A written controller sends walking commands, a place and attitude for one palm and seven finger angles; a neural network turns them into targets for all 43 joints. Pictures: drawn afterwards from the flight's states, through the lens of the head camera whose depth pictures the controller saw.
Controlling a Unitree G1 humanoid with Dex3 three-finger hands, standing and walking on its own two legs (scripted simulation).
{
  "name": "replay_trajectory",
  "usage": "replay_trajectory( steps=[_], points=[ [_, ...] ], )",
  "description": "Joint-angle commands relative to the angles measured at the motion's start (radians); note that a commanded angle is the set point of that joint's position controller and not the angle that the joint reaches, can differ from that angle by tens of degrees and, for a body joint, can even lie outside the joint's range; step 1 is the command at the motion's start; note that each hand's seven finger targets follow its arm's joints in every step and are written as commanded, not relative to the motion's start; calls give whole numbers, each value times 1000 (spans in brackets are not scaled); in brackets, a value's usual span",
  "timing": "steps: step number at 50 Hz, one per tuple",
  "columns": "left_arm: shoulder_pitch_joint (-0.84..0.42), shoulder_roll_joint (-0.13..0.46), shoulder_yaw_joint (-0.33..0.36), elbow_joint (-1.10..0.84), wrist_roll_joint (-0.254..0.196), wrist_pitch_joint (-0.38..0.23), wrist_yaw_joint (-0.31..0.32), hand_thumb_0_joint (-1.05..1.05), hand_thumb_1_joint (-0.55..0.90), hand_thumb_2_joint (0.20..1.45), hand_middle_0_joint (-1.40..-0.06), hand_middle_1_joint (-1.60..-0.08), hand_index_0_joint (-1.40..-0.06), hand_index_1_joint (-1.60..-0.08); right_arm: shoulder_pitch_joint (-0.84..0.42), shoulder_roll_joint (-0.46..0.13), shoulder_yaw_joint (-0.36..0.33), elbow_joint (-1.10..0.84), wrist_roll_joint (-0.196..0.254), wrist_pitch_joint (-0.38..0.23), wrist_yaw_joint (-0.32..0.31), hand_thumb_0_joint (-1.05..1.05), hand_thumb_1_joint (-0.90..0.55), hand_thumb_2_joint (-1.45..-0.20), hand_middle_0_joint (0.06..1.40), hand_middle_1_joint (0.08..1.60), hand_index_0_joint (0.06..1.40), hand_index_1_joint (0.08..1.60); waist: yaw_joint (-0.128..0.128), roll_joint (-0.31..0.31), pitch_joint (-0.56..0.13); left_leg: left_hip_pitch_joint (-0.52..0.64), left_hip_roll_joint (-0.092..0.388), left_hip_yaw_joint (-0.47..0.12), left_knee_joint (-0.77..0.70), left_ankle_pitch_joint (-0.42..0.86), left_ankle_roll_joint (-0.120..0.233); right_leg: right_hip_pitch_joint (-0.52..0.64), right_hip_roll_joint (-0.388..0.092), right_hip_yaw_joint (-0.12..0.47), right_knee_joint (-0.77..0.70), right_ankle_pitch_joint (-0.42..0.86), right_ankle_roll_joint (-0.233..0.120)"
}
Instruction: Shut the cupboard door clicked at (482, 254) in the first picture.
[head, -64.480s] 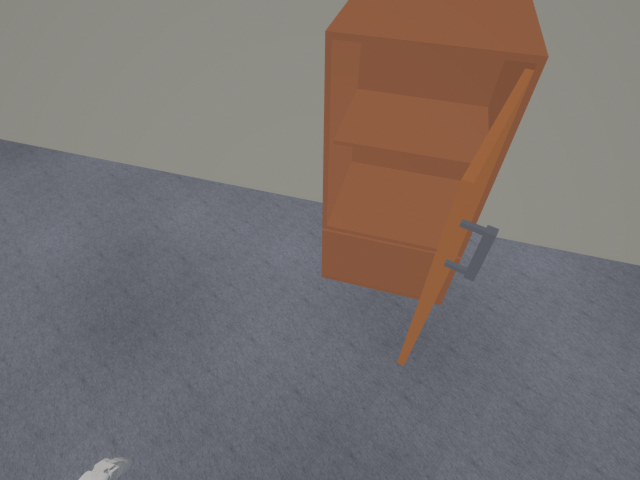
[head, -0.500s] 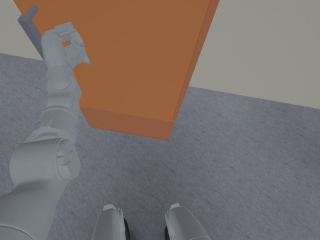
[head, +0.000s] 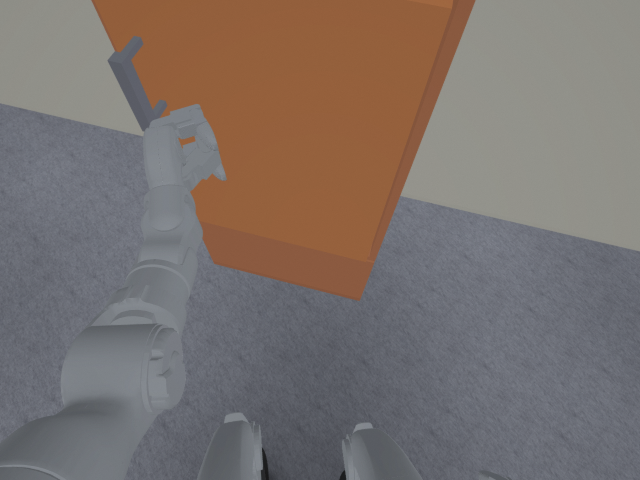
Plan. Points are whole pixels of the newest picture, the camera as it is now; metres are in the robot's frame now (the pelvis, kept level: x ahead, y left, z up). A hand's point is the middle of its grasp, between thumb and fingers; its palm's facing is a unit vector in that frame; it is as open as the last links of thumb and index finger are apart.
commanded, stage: draw the hand back to the body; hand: left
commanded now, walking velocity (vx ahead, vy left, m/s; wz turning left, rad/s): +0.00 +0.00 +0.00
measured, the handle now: (142, 87) +0.65 +0.21 +0.06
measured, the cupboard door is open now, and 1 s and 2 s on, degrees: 0 0 0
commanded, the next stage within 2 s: step back with the hand held close in 1.52 s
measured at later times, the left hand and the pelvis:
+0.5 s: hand (106, 220) +0.36 +0.17 +0.15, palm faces +0.08 -0.99 -0.09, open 3.1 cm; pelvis +0.01 +0.01 +0.06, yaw +0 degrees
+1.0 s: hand out of the picture +0.25 +0.27 +0.23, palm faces +0.38 -0.86 -0.35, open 5.0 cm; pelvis +0.03 +0.02 +0.10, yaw +1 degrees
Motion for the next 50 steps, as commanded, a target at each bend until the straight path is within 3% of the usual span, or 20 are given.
replay_trajectory(
  steps=[1, 3, 5, 10, 12, 18, 20, 21, 22, 23, 29, 31, 32, 35, 38, 41, 45, 46, 47, 50],
  points=[
    [-257, 220, 69, -401, -31, -126, -12, 0, 900, 900, -1300, -1500, -1300, -1500, 163, -152, -51, -94, 3, -9, -10, 0, -900, -900, 200, 300, 200, 300, 58, 37, -609, 550, -58, 12, -101, 388, 36, 249, 20, 32, -178, 603, 13],
    [-148, 213, 43, -500, -23, -127, -30, 0, 900, 900, -1300, -1500, -1300, -1500, 152, -145, -50, -115, 16, -6, -10, 0, -900, -900, 200, 300, 200, 300, 74, 9, -602, 580, -55, 22, -133, 399, 37, 300, 23, 30, -203, 635, 17],
    [-28, 156, -16, -551, -30, -86, -53, 0, 900, 900, -1300, -1500, -1300, -1500, 140, -141, -50, -136, 35, -1, -12, 0, -900, -900, 200, 300, 200, 300, 69, -43, -511, 587, -54, 34, -178, 362, 42, 327, 30, 24, -256, 625, 22],
    [68, 115, -55, -677, -129, 29, -98, 0, 900, 900, -1300, -1500, -1300, -1500, 101, -145, -46, -156, 78, -10, -51, 0, -900, -900, 200, 300, 200, 300, 58, -163, -320, 578, -58, 46, -287, 218, 54, 415, 29, 35, -400, 514, 40],
    [89, 117, -63, -750, -150, 32, -108, 0, 900, 900, -1300, -1500, -1300, -1500, 74, -141, -39, -152, 85, -28, -67, 0, -900, -900, 200, 300, 200, 300, 69, -96, -294, 632, -58, 45, -316, 206, 53, 416, 24, 34, -428, 470, 35],
    [240, 112, -120, -830, -138, 34, -149, 0, 900, 900, -1273, -1470, -1273, -1470, 5, -135, -24, -148, 95, -70, -81, 0, -900, -900, 200, 300, 200, 300, 89, 13, -174, 724, -53, 28, -388, 162, 46, 385, 20, 17, -475, 356, 20],
    [335, 124, -107, -850, -158, 66, -169, 0, 900, 900, -1217, -1410, -1217, -1410, -30, -136, -19, -167, 101, -77, -83, 0, -900, -900, 200, 300, 200, 300, 113, 10, -157, 737, -54, 29, -416, 152, 44, 413, 19, 16, -494, 339, 17],
    [372, 152, -79, -887, -169, 76, -175, 0, 900, 900, -1190, -1380, -1190, -1380, -38, -140, -20, -176, 104, -80, -88, 0, -900, -900, 200, 300, 200, 300, 130, 5, -182, 752, -56, 28, -425, 170, 44, 450, 18, 15, -494, 350, 14],
    [421, 136, -89, -919, -182, 94, -185, 0, 900, 900, -1163, -1350, -1163, -1350, -66, -133, -15, -191, 108, -86, -88, 0, -900, -900, 200, 300, 200, 300, 140, 20, -183, 765, -56, 34, -437, 181, 43, 467, 14, 15, -499, 367, 14],
    [457, 188, -153, -1011, -83, 129, -139, 0, 900, 900, -1135, -1320, -1135, -1320, -99, -111, -21, -218, 112, -46, -107, 0, -900, -900, 200, 300, 200, 300, 140, 0, -200, 841, -60, 42, -490, 190, 43, 503, -8, 59, -562, 372, 8],
    [622, 228, -100, -1229, -70, 246, -62, 0, 900, 900, -970, -1140, -970, -1140, -190, -105, 5, -258, 111, -22, -160, 0, -900, -900, 200, 300, 200, 300, 144, -77, -79, 915, -50, 38, -588, 229, 53, 605, -14, 32, -657, 417, 15],
    [668, 249, -79, -1270, -69, 270, -53, 0, 900, 900, -915, -1080, -915, -1080, -206, -107, 9, -256, 110, -28, -171, 0, -900, -900, 200, 300, 200, 300, 152, -61, -46, 946, -49, 37, -619, 248, 54, 634, -14, 33, -693, 432, 13],
    [687, 233, -87, -1298, -63, 278, -49, 0, 900, 900, -887, -1050, -887, -1050, -211, -100, 16, -255, 111, -31, -172, 0, -900, -900, 200, 300, 200, 300, 149, -26, -51, 976, -48, 39, -636, 253, 51, 648, -17, 28, -702, 431, 12],
    [771, 215, -91, -1363, -58, 305, -42, 0, 900, 900, -805, -960, -805, -960, -223, -95, 26, -252, 106, -46, -170, 0, -900, -900, 200, 300, 200, 300, 155, -3, -16, 1026, -44, 30, -677, 280, 45, 680, -13, 14, -734, 448, 8],
    [855, 202, -95, -1445, -54, 320, -39, 0, 900, 900, -723, -870, -723, -870, -228, -94, 34, -248, 99, -66, -165, 0, -900, -900, 200, 300, 200, 300, 163, 39, -4, 1071, -41, 23, -712, 318, 39, 719, -13, 5, -760, 475, 4],
    [973, 237, -35, -1488, -57, 334, -35, 0, 900, 900, -640, -780, -640, -780, -235, -99, 33, -240, 89, -81, -160, 0, -900, -900, 200, 300, 200, 300, 179, -20, 4, 1080, -39, 23, -735, 358, 40, 763, -11, 2, -787, 513, 7],
    [1035, 268, 31, -1578, -56, 339, -30, 0, 900, 900, -530, -660, -530, -660, -250, -89, 37, -236, 84, -88, -156, 0, -900, -900, 200, 300, 200, 300, 187, -32, 25, 1085, -39, 29, -754, 369, 38, 787, -16, -2, -804, 518, 12],
    [1064, 300, 69, -1584, -57, 341, -29, 0, 900, 900, -502, -630, -502, -630, -255, -96, 32, -230, 80, -94, -158, 0, -900, -900, 200, 300, 200, 300, 196, -26, 37, 1083, -40, 31, -754, 373, 40, 791, -15, 4, -821, 524, 12],
    [1069, 288, 67, -1626, -54, 338, -29, 0, 900, 900, -475, -600, -475, -600, -251, -88, 36, -230, 82, -97, -156, 0, -900, -900, 200, 300, 200, 300, 193, 20, 17, 1095, -42, 34, -756, 391, 38, 811, -21, 2, -810, 536, 10],
    [1141, 311, 118, -1687, -56, 334, -21, 0, 900, 900, -393, -510, -393, -510, -250, -83, 35, -223, 76, -113, -151, 0, -900, -900, 200, 300, 200, 300, 203, 40, 16, 1098, -44, 33, -754, 412, 35, 823, -21, -3, -813, 552, 9]
  ],
)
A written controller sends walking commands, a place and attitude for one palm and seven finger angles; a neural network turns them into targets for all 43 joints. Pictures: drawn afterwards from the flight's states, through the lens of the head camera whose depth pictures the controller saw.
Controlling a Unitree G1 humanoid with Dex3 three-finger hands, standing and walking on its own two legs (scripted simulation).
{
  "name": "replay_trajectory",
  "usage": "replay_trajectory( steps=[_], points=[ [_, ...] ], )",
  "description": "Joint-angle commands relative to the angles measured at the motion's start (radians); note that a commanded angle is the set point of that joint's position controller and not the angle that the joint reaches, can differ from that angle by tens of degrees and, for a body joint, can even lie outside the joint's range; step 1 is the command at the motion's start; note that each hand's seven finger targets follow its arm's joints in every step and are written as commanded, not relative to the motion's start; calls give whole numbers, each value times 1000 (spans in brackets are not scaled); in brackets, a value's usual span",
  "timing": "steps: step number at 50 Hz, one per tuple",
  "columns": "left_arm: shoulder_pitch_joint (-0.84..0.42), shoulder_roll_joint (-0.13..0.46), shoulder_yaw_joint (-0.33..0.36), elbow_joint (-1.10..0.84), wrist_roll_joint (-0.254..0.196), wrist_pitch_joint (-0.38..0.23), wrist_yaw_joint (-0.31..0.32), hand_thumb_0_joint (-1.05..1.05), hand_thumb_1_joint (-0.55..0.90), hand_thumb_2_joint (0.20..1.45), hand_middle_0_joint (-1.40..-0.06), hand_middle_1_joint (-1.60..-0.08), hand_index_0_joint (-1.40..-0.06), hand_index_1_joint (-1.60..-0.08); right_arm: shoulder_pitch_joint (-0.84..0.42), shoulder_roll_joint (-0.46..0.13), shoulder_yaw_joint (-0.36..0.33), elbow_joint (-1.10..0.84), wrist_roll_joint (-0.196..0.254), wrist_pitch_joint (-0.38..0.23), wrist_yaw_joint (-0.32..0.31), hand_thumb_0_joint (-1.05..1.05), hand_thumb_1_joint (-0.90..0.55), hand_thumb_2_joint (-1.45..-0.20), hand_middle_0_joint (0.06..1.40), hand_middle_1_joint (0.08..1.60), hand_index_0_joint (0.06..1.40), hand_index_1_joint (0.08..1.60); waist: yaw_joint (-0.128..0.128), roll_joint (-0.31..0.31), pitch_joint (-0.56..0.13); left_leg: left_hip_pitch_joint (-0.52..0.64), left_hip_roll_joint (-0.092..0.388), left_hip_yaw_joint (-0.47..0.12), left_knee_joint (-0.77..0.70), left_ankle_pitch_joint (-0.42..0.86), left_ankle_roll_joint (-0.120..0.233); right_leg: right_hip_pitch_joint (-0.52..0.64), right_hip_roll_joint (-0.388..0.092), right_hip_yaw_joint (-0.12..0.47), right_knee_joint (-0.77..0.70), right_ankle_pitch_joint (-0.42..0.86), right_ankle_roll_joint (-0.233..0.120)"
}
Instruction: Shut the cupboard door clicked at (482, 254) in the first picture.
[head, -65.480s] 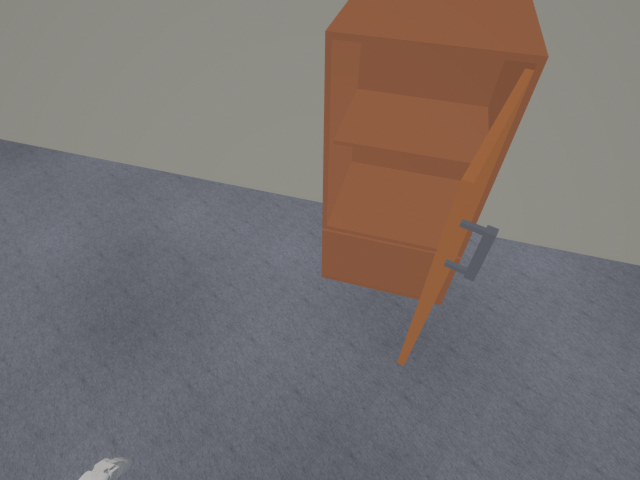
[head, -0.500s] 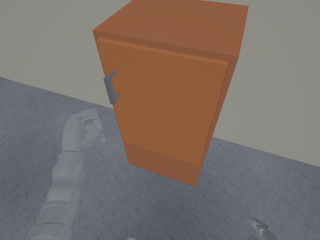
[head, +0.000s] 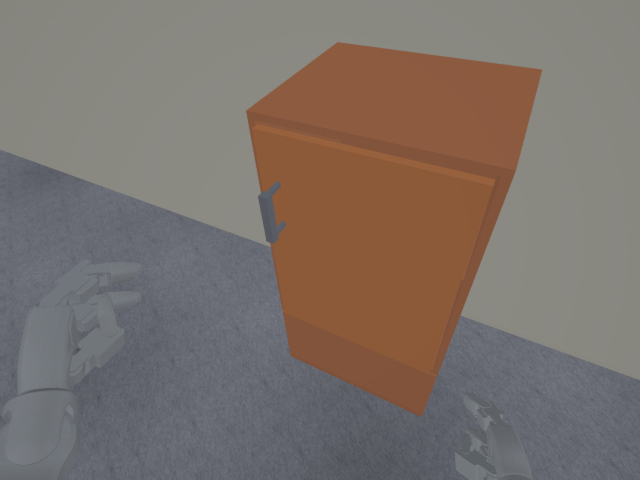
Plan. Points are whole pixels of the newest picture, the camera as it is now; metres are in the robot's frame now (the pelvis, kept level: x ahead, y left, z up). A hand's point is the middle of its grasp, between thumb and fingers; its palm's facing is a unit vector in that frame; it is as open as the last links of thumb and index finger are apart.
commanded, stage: draw the hand back to the body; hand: left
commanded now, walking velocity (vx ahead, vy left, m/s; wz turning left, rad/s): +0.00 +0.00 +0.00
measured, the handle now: (274, 212) +0.62 +0.18 -0.04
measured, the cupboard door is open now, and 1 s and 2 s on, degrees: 0 0 0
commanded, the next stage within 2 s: step back with the hand held close in 0.52 s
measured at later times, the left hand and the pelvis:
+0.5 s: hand (90, 346) +0.19 +0.25 +0.15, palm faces +0.44 -0.81 -0.40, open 7.4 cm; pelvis +0.00 -0.01 +0.00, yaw +0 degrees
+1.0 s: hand (62, 341) +0.19 +0.27 +0.16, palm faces +0.34 -0.78 -0.52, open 7.4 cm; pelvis -0.02 +0.01 +0.00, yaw -1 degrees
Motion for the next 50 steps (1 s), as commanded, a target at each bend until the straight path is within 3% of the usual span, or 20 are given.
replay_trajectory(
  steps=[1, 7, 11, 14, 18, 20, 21, 22, 25, 28, 31, 32, 33, 35, 37, 40, 42, 45, 46, 50],
  points=[
    [-58, 227, 197, -322, -1, -73, 24, 0, 900, 900, -365, -480, -365, -480, -121, -115, -53, -144, -10, -72, -6, 0, -900, -900, 200, 300, 200, 300, -1, 46, -126, 187, 14, -18, -57, 209, 9, -92, 29, -33, -74, 294, -24],
    [80, 244, 271, -384, -12, -82, 27, 0, 900, 900, -200, -300, -200, -300, -116, -113, -61, -141, -7, -94, -3, 0, -900, -900, 200, 300, 200, 300, 4, -2, -79, 162, 13, -12, -58, 193, 9, -97, 25, -40, -75, 283, -19],
    [51, 165, 201, -264, -10, -64, 15, 0, 900, 900, -200, -300, -200, -300, -108, -129, -73, -125, -6, -95, -8, 0, -900, -900, 200, 300, 200, 300, -19, -68, 26, 153, 14, -5, -64, 129, 20, -170, 27, -33, -117, 222, -8],
    [9, 181, 203, -269, -6, -68, 19, 0, 900, 900, -200, -300, -200, -300, -103, -131, -76, -127, -7, -92, -16, 0, -900, -900, 200, 300, 200, 300, -15, -73, -15, 165, 9, -6, -69, 123, 26, -152, 20, -30, -103, 210, -5],
    [-9, 233, 236, -360, 1, -87, 28, 0, 900, 900, -200, -300, -200, -300, -115, -125, -74, -129, -14, -112, -22, 0, -900, -900, 200, 300, 200, 300, 5, -15, -118, 195, -3, -2, -57, 173, 30, -90, 15, -23, -86, 269, -10],
    [12, 244, 249, -396, 2, -94, 33, 0, 900, 900, -200, -300, -200, -300, -118, -117, -72, -128, -15, -122, -21, 0, -900, -900, 200, 300, 200, 300, 10, 19, -128, 197, -6, 2, -50, 190, 25, -79, 15, -25, -81, 290, -13],
    [17, 275, 273, -413, 3, -96, 36, 0, 900, 900, -200, -300, -200, -300, -122, -120, -73, -123, -16, -129, -22, 0, -900, -900, 200, 300, 200, 300, 15, 34, -125, 196, -7, 4, -43, 202, 24, -78, 17, -19, -94, 309, -14],
    [21, 252, 255, -420, 2, -98, 36, 0, 900, 900, -200, -300, -200, -300, -119, -112, -67, -123, -15, -132, -21, 0, -900, -900, 200, 300, 200, 300, 9, 59, -112, 189, -6, 2, -47, 202, 20, -78, 14, -24, -84, 305, -16],
    [52, 236, 258, -373, -1, -93, 34, 0, 900, 900, -200, -300, -200, -300, -114, -109, -66, -118, -13, -132, -17, 0, -900, -900, 200, 300, 200, 300, 5, 50, -39, 168, 0, 6, -53, 187, 14, -113, 20, -29, -97, 286, -15],
    [63, 216, 254, -312, -12, -87, 23, 0, 900, 900, -200, -300, -200, -300, -110, -113, -70, -121, -9, -120, -18, 0, -900, -900, 200, 300, 200, 300, 1, -29, 1, 156, 9, 5, -63, 172, 15, -129, 24, -28, -107, 270, -9],
    [84, 198, 247, -259, -16, -81, 11, 0, 900, 900, -200, -300, -200, -300, -109, -121, -77, -121, -8, -112, -19, 0, -900, -900, 200, 300, 200, 300, 2, -47, 10, 163, 11, 10, -66, 178, 19, -132, 27, -23, -119, 279, -5],
    [79, 191, 236, -274, -19, -83, 8, 0, 900, 900, -200, -300, -200, -300, -104, -119, -75, -126, -6, -107, -16, 0, -900, -900, 200, 300, 200, 300, 0, -58, -20, 170, 12, 9, -71, 177, 20, -116, 20, -24, -106, 275, -3],
    [-8, 298, 315, -333, -8, -122, 12, 0, 900, 900, -200, -300, -200, -300, -108, -143, -83, -140, -5, -88, -14, 0, -900, -900, 200, 300, 200, 300, -34, -49, 7, 112, 31, 5, 10, 128, 34, -205, -41, 45, -153, 332, -2],
    [57, 244, 255, -285, -4, -134, 7, 0, 900, 900, -200, -300, -200, -300, -120, -130, -84, -121, -13, -69, -15, 0, -900, -900, 200, 300, 200, 300, -42, -103, -19, 101, 20, 2, 50, 108, 30, -214, -81, 66, -151, 404, -4],
    [74, 259, 268, -333, 2, -152, 12, 0, 900, 900, -200, -300, -200, -300, -113, -130, -88, -128, -14, -60, -17, 0, -900, -900, 200, 300, 200, 300, -42, -67, -76, 106, 23, 5, 45, 186, 29, -172, -83, 41, -99, 506, -4],
    [116, 278, 290, -397, -1, -156, 22, 0, 900, 900, -200, -300, -200, -300, -103, -139, -97, -150, -15, -37, -24, 0, -900, -900, 200, 300, 200, 300, -42, -1, -159, 146, 41, 0, 21, 371, 29, -131, -50, 10, -30, 543, 0],
    [153, 296, 314, -417, -6, -150, 28, 0, 900, 900, -200, -300, -200, -300, -100, -137, -96, -165, -13, -20, -28, 0, -900, -900, 200, 300, 200, 300, -41, 9, -190, 157, 52, -7, 22, 460, 29, -113, -37, 1, -3, 568, 3],
    [183, 307, 336, -418, -14, -142, 36, 0, 900, 900, -200, -300, -200, -300, -93, -140, -102, -181, -10, 5, -29, 0, -900, -900, 200, 300, 200, 300, -44, -29, -196, 133, 61, -14, 15, 473, 23, -110, -24, 1, 8, 541, 2],
    [188, 328, 359, -426, -16, -142, 39, 0, 900, 900, -200, -300, -200, -300, -99, -147, -107, -182, -12, 10, -31, 0, -900, -900, 200, 300, 200, 300, -41, -9, -210, 133, 62, -13, 12, 471, 22, -105, -22, 4, 11, 547, 2],
    [232, 293, 334, -389, -21, -140, 46, 0, 900, 900, -200, -300, -200, -300, -84, -149, -107, -191, -6, 21, -29, 0, -900, -900, 200, 300, 200, 300, -48, -11, -169, 67, 77, -26, -25, 384, 18, -124, -10, 0, 15, 424, 5]
  ],
)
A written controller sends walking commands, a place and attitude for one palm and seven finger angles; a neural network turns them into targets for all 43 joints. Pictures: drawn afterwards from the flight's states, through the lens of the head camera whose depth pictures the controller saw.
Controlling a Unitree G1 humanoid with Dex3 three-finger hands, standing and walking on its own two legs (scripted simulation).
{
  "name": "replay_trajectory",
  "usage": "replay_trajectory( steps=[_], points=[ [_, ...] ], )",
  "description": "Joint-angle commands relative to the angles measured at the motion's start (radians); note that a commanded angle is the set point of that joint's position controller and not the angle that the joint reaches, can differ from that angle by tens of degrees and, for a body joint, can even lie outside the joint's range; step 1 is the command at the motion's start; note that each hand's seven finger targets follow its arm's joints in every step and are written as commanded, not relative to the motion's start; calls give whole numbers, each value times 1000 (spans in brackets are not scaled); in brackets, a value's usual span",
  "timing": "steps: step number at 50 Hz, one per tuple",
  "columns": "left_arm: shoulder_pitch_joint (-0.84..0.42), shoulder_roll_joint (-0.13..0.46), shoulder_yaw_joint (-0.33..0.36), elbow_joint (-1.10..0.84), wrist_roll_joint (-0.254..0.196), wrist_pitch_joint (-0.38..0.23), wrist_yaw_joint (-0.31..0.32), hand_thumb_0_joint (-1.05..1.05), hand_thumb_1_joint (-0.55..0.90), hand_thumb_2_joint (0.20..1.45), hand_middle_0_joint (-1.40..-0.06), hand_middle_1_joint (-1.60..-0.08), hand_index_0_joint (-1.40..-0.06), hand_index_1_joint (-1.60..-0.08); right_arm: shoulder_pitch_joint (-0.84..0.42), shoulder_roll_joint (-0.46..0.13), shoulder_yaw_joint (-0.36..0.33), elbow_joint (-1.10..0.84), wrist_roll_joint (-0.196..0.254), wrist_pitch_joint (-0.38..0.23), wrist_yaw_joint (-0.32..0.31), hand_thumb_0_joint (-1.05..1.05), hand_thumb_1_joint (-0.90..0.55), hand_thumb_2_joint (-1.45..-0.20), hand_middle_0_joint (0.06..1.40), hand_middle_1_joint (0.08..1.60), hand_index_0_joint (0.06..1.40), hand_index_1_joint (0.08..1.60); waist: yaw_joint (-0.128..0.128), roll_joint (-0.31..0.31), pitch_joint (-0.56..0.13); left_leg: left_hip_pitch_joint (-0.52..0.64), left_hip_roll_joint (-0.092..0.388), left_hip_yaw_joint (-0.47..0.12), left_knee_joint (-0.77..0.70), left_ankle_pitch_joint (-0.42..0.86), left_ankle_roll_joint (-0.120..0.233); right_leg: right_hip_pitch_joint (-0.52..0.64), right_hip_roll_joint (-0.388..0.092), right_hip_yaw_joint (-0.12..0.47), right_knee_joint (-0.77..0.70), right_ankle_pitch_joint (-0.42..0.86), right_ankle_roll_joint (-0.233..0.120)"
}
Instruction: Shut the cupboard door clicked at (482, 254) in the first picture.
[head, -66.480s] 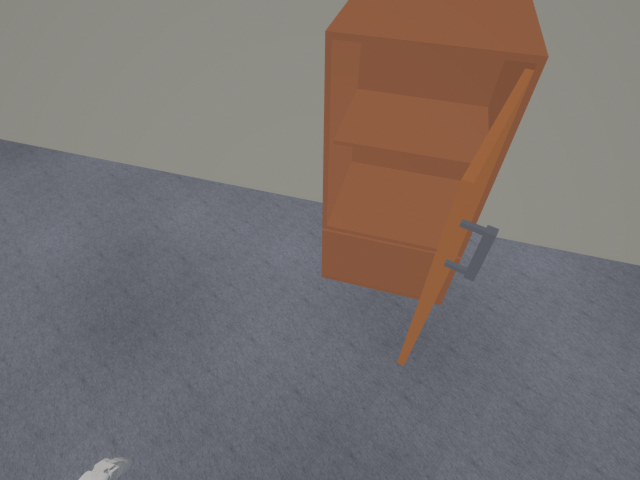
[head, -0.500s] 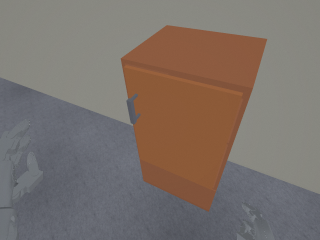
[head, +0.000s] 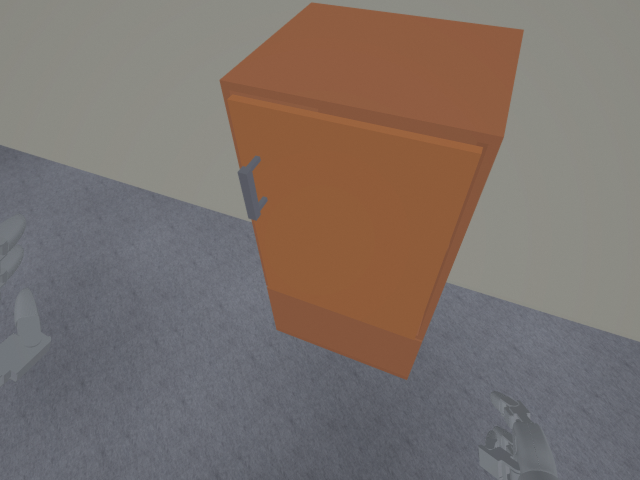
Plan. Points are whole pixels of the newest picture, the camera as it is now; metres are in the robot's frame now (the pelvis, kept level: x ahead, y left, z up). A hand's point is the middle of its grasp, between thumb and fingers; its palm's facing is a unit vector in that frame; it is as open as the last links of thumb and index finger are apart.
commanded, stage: step back with the hand held close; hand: left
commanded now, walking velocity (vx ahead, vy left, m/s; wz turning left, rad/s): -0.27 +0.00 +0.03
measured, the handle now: (254, 188) +0.63 +0.18 -0.04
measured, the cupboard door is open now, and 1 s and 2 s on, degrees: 0 0 0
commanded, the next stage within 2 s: stop stepping back and stand still in 0.76 s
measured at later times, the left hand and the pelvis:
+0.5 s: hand out of the picture +0.06 +0.28 +0.17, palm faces +0.53 -0.72 -0.45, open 7.4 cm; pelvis -0.10 +0.00 -0.02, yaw +4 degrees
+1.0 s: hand out of the picture -0.10 +0.31 +0.17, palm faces +0.60 -0.72 -0.36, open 7.4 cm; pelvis -0.25 +0.02 -0.01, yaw +3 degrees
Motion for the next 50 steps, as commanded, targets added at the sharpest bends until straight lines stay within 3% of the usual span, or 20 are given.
replay_trajectory(
  steps=[1, 10, 13, 18, 22, 25, 27, 29, 31, 32, 34, 38, 39, 40, 41, 42, 43, 45, 49, 50],
  points=[
    [32, 180, 163, -166, -10, -58, 35, 0, 900, 900, -200, -300, -200, -300, -81, -122, -41, -166, -3, -37, -9, 0, -900, -900, 200, 300, 200, 300, 4, 15, -197, 143, 70, -55, -52, 326, 3, -14, -8, -23, -6, 368, -14],
    [-22, 154, 154, -210, 24, -112, 51, 0, 900, 900, -200, -300, -200, -300, -75, -136, -33, -172, -2, -86, -14, 0, -900, -900, 200, 300, 200, 300, -4, 110, -96, -288, 127, -173, -250, -414, 55, 154, 54, -28, 121, 88, -1],
    [-53, 156, 169, -236, 38, -132, 51, 0, 900, 900, -200, -300, -200, -300, -68, -136, -34, -168, -6, -109, -15, 0, -900, -900, 200, 300, 200, 300, -1, 128, -96, -392, 153, -200, -269, -517, 71, 215, 71, -34, 196, 72, 1],
    [-46, 149, 172, -266, 40, -152, 54, 0, 900, 900, -200, -300, -200, -300, -41, -126, -40, -150, -12, -145, -7, 0, -900, -900, 200, 300, 200, 300, -5, 89, -112, -359, 114, -157, -158, -525, 49, 118, 47, 19, 147, -24, -30],
    [-54, 143, 137, -286, 25, -156, 68, 0, 900, 900, -200, -300, -200, -300, -3, -90, -37, -103, -25, -158, 4, 0, -900, -900, 200, 300, 200, 300, -26, -104, -89, -21, 6, -57, 157, -292, -28, -325, -125, 230, -126, -247, -122],
    [-136, 161, 122, -265, 32, -153, 91, 0, 900, 900, -200, -300, -200, -300, 8, -88, -30, -69, -34, -158, 1, 0, -900, -900, 200, 300, 200, 300, -44, -163, -69, 73, -6, -49, 224, -201, -35, -442, -167, 217, -146, -194, -118],
    [-172, 163, 122, -243, 30, -151, 94, 0, 900, 900, -200, -300, -200, -300, 8, -95, -32, -66, -29, -157, -8, 0, -900, -900, 200, 300, 200, 300, -49, -115, -44, 41, 16, -99, 112, -229, -19, -435, -96, 138, -91, -198, -77],
    [-184, 168, 133, -227, 27, -162, 91, 0, 900, 900, -200, -300, -200, -300, -13, -110, -31, -83, -23, -166, -17, 0, -900, -900, 200, 300, 200, 300, -40, 19, -14, -101, 103, -221, -84, -454, 12, -361, 1, 56, 36, -315, -37],
    [-158, 177, 184, -206, 41, -166, 88, 0, 900, 900, -200, -300, -200, -300, -64, -133, -38, -105, -22, -176, -25, 0, -900, -900, 200, 300, 200, 300, -5, 291, -49, -521, 288, -427, -408, -770, 92, 61, 149, -53, 511, -152, -6],
    [-149, 199, 205, -224, 36, -165, 77, 0, 900, 900, -200, -300, -200, -300, -49, -97, -46, -97, -31, -173, -18, 0, -900, -900, 200, 300, 200, 300, 5, 263, -114, -505, 298, -392, -409, -633, 84, 85, 140, -57, 652, -186, -19],
    [-158, 234, 232, -321, 12, -188, 66, 0, 900, 900, -200, -300, -200, -300, -56, -86, -65, -87, -34, -188, 10, 0, -900, -900, 200, 300, 200, 300, 16, 161, -199, -281, 250, -258, -314, -394, 45, -8, 138, -74, 618, -264, -36],
    [62, 202, 227, -323, -31, -171, 63, 0, 900, 900, -200, -300, -200, -300, -82, -64, -56, -94, -17, -211, 48, 0, -900, -900, 200, 300, 200, 300, 19, 242, -253, -92, 192, -62, -221, -297, -43, -4, 107, -132, 203, -299, -69],
    [47, 223, 244, -327, -34, -178, 61, 0, 900, 900, -200, -300, -200, -300, -78, -67, -56, -78, -21, -206, 50, 0, -900, -900, 200, 300, 200, 300, 9, 186, -215, -90, 167, -12, -103, -301, -73, -48, 32, -61, 35, -286, -95],
    [27, 240, 248, -316, -24, -190, 63, 0, 900, 900, -200, -300, -200, -300, -56, -58, -56, -51, -17, -199, 50, 0, -900, -900, 200, 300, 200, 300, -6, -29, -164, 8, 90, 38, 203, -247, -117, -248, -134, 195, -180, -303, -152],
    [-4, 293, 266, -319, 1, -189, 81, 0, 900, 900, -200, -300, -200, -300, -60, -64, -57, -31, -27, -185, 56, 0, -900, -900, 200, 300, 200, 300, 5, -221, -115, -14, 8, -23, 569, -261, -125, -453, -401, 590, -336, -296, -244],
    [-70, 264, 221, -264, 9, -182, 92, 0, 900, 900, -200, -300, -200, -300, -99, -63, -34, -18, -51, -177, 52, 0, -900, -900, 200, 300, 200, 300, 1, -240, 4, -200, 0, -68, 725, -331, -119, -402, -421, 458, -305, 10, -263],
    [-85, 172, 124, -235, 23, -155, 72, 0, 900, 900, -200, -300, -200, -300, -80, -56, -36, -11, -23, -181, 55, 0, -900, -900, 200, 300, 200, 300, -2, -265, -37, -213, 3, -130, 744, -294, -93, -331, -317, 348, -194, 203, -209],
    [-157, 185, 142, -231, 26, -129, 64, 0, 900, 900, -200, -300, -200, -300, -57, -58, -27, -51, -21, -178, 24, 0, -900, -900, 200, 300, 200, 300, -14, -290, 9, -169, 60, -107, 539, -237, -73, -275, -234, 275, -54, 343, -187],
    [-351, 124, 50, -128, 36, -104, 77, 0, 900, 900, -200, -300, -200, -300, -12, -87, -7, -7, -24, -191, -17, 0, -900, -900, 200, 300, 200, 300, -31, 30, -15, 120, 17, -32, -4, -118, -31, -264, -95, 125, 14, -14, -84],
    [-383, 112, 33, -146, 42, -113, 81, 0, 900, 900, -200, -300, -200, -300, -2, -108, -16, -15, -25, -207, -20, 0, -900, -900, 200, 300, 200, 300, -26, 130, -19, 134, 90, -132, -86, -180, -6, -268, -48, 113, 74, -85, -58]
  ],
)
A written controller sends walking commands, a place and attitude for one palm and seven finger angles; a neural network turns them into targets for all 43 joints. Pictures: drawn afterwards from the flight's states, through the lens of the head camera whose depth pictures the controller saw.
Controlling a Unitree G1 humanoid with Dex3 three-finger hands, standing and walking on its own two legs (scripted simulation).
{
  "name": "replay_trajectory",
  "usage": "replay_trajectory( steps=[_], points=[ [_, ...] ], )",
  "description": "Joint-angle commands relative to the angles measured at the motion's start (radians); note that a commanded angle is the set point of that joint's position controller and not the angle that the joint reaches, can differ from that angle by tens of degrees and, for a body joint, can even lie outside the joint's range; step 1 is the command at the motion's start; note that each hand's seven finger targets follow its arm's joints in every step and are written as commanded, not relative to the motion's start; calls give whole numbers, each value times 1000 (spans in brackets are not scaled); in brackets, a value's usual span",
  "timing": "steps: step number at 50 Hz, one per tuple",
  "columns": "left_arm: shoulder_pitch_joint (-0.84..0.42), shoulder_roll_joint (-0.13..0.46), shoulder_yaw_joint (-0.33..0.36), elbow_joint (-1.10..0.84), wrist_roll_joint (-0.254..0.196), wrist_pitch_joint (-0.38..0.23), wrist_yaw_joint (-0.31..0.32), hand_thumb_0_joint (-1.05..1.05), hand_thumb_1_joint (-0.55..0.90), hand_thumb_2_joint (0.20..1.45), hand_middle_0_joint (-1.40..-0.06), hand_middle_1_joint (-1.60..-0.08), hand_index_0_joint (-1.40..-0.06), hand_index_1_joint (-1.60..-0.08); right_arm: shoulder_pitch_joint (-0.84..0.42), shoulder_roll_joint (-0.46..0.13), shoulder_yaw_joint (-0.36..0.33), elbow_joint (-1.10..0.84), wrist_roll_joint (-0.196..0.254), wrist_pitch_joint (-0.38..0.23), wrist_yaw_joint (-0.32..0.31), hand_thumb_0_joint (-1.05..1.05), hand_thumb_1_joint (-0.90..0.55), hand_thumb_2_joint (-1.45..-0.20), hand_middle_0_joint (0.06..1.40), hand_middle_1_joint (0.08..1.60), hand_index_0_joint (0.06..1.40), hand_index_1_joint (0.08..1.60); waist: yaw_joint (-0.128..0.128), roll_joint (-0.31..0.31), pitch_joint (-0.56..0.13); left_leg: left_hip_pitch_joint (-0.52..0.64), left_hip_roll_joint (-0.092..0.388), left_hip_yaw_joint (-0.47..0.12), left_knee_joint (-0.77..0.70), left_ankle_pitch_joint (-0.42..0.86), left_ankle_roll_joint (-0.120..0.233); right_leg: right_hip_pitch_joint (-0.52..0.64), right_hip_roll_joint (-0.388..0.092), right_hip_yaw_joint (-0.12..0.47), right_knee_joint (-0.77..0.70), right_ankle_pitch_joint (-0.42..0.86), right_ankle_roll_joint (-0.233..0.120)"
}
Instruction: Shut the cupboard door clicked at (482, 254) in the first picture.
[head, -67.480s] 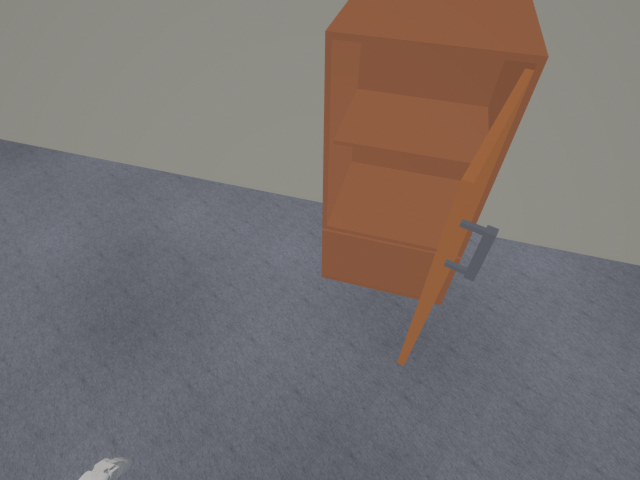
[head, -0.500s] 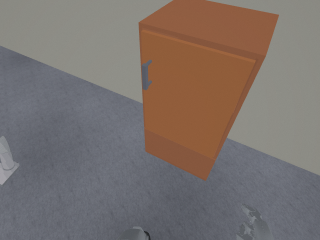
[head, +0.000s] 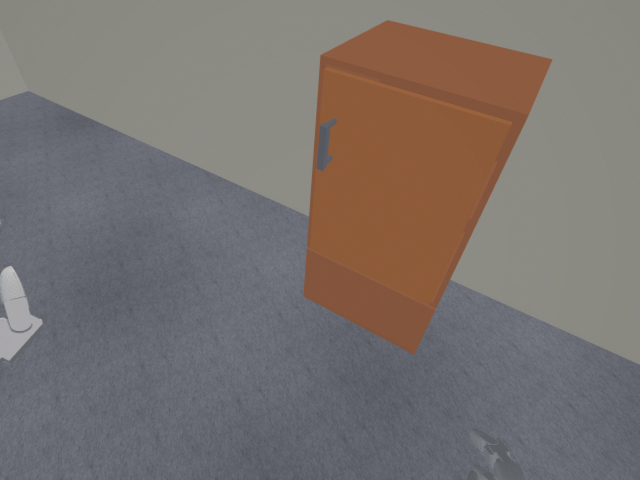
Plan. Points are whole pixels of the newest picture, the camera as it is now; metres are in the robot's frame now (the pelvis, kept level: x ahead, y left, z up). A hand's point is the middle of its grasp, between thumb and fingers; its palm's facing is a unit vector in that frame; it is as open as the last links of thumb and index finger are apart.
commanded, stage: stop stepping back and stand still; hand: left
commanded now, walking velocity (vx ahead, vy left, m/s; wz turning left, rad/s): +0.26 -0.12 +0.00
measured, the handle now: (327, 144) +0.89 +0.11 -0.03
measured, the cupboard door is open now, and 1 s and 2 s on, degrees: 0 0 0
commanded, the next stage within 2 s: let the arm hang, fingers relaxed in 1.38 s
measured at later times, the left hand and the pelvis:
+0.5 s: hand out of the picture +0.12 +0.30 +0.17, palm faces +0.48 -0.78 -0.41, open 7.4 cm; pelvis -0.08 +0.02 +0.01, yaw -3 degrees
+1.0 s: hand (21, 344) +0.16 +0.30 +0.16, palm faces +0.38 -0.80 -0.47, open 7.4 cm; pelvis -0.05 +0.05 +0.01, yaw -4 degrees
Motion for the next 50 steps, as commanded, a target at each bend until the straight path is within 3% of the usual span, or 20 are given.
replay_trajectory(
  steps=[1, 3, 4, 6, 11, 12, 13, 14, 15, 16, 17, 20, 25, 29, 30, 32, 33, 43, 47, 50],
  points=[
    [-337, 160, 13, -146, 16, -33, 27, 0, 900, 900, -200, -300, -200, -300, -75, -187, -58, -158, 7, -91, -41, 0, -900, -900, 200, 300, 200, 300, -98, 296, 33, 188, 205, -271, -447, -94, 85, -171, -15, 45, -4, -78, 3],
    [-293, 184, 53, -183, 13, -42, 27, 0, 900, 900, -200, -300, -200, -300, -96, -175, -59, -183, 11, -100, -33, 0, -900, -900, 200, 300, 200, 300, -96, 189, 7, 88, 268, -308, -556, -373, 108, -62, 33, -7, 33, -62, 23],
    [-181, 183, 78, -186, 9, -33, 18, 0, 900, 900, -200, -300, -200, -300, -91, -164, -56, -171, 6, -94, -26, 0, -900, -900, 200, 300, 200, 300, -109, 270, -25, 26, 251, -318, -619, -495, 93, -14, 54, -33, 111, -93, 24],
    [-90, 204, 118, -279, 9, -21, 9, 0, 900, 900, -200, -300, -200, -300, -119, -158, -63, -199, 0, -87, -4, 0, -900, -900, 200, 300, 200, 300, -92, 351, -39, -40, 244, -308, -681, -518, 78, 33, 71, -57, 203, -77, 15],
    [87, 232, 157, -317, 1, -11, 21, 0, 900, 900, -200, -300, -200, -300, -112, -140, -60, -221, -6, -48, 13, 0, -900, -900, 200, 300, 200, 300, -91, 259, -62, -33, 158, -80, -480, -367, 42, 168, 82, -158, -99, -118, -40],
    [102, 218, 146, -300, -1, -5, 22, 0, 900, 900, -200, -300, -200, -300, -99, -133, -59, -216, -9, -30, 7, 0, -900, -900, 200, 300, 200, 300, -93, 201, -61, -66, 126, -59, -370, -304, 32, 205, 48, -117, -176, -146, -74],
    [96, 235, 164, -277, -2, 1, 25, 0, 900, 900, -200, -300, -200, -300, -93, -127, -62, -210, -12, -11, 5, 0, -900, -900, 200, 300, 200, 300, -92, 99, -58, -132, 88, -8, -153, -210, 25, 215, -60, 53, -253, -189, -141],
    [59, 258, 181, -264, -1, 3, 27, 0, 900, 900, -200, -300, -200, -300, -76, -121, -66, -199, -11, 8, 6, 0, -900, -900, 200, 300, 200, 300, -95, -74, -45, -244, 29, 37, 95, -108, 10, 201, -246, 356, -381, -281, -227],
    [-14, 281, 195, -261, -9, -9, 34, 0, 900, 900, -200, -300, -200, -300, -86, -138, -70, -186, -10, 9, 5, 0, -900, -900, 200, 300, 200, 300, -90, -112, 20, -346, 20, 5, 258, -68, 1, 187, -358, 448, -440, -131, -275],
    [-10, 279, 221, -184, -15, -32, 42, 0, 900, 900, -200, -300, -200, -300, -81, -146, -67, -177, -19, -2, 3, 0, -900, -900, 200, 300, 200, 300, -106, -18, 15, -355, 29, 1, 305, -53, -5, 221, -353, 382, -393, 186, -269],
    [22, 207, 165, -99, -16, -23, 43, 0, 900, 900, -200, -300, -200, -300, -49, -126, -68, -166, 2, -6, 3, 0, -900, -900, 200, 300, 200, 300, -110, -53, -75, -352, 32, -36, 320, -54, 0, 270, -329, 349, -332, 111, -240],
    [8, 179, 114, -24, -5, -21, 30, 0, 900, 900, -200, -300, -200, -300, -76, -144, -66, -159, 1, 9, -10, 0, -900, -900, 200, 300, 200, 300, -104, 10, 90, -293, 57, -25, 290, 52, -2, 41, -273, 256, -387, -45, -205],
    [-191, 155, 8, -59, 23, -42, 22, 0, 900, 900, -200, -300, -200, -300, -98, -149, -69, -152, -2, -35, -28, 0, -900, -900, 200, 300, 200, 300, -93, -104, 149, -36, 41, 51, 39, 67, 30, -113, -228, 138, -418, -228, -147],
    [-173, 216, 66, -253, 22, -60, 33, 0, 900, 900, -200, -300, -200, -300, -89, -156, -77, -163, -13, -78, -34, 0, -900, -900, 200, 300, 200, 300, -86, 14, 76, 199, 19, 72, -234, 66, 46, -82, -174, 74, -280, -184, -133],
    [-137, 230, 95, -303, 14, -67, 33, 0, 900, 900, -200, -300, -200, -300, -77, -166, -81, -170, -13, -85, -35, 0, -900, -900, 200, 300, 200, 300, -91, 116, 38, 283, 56, 9, -303, 49, 63, -98, -135, 49, -163, -108, -101],
    [-86, 249, 143, -395, 15, -84, 41, 0, 900, 900, -200, -300, -200, -300, -74, -183, -81, -194, -14, -83, -26, 0, -900, -900, 200, 300, 200, 300, -84, 395, -34, 383, 272, -333, -414, 177, 137, -195, 4, -80, 102, -114, -20],
    [-81, 267, 169, -388, 11, -89, 41, 0, 900, 900, -200, -300, -200, -300, -75, -162, -75, -195, -16, -87, -19, 0, -900, -900, 200, 300, 200, 300, -85, 332, -22, 356, 296, -346, -447, 289, 148, -198, 19, -70, 147, -144, -8],
    [57, 172, 134, -120, -20, -16, 7, 0, 900, 900, -200, -300, -200, -300, -74, -147, -56, -192, 7, -47, 9, 0, -900, -900, 200, 300, 200, 300, -106, 131, 13, 12, 169, -41, -402, -150, 46, 91, -15, -30, -160, 56, -11],
    [26, 159, 85, -163, -20, 7, 10, 0, 900, 900, -200, -300, -200, -300, -75, -128, -54, -189, 9, -27, 8, 0, -900, -900, 200, 300, 200, 300, -109, -52, -32, 141, 81, 3, -215, 67, 31, -9, -127, 137, -269, 111, -63],
    [-43, 187, 89, -222, -8, 2, 23, 0, 900, 900, -200, -300, -200, -300, -95, -122, -47, -187, 6, -28, -4, 0, -900, -900, 200, 300, 200, 300, -105, -13, -90, 204, 75, 3, -221, 210, 33, 43, -130, 101, -209, 374, -51]
  ],
)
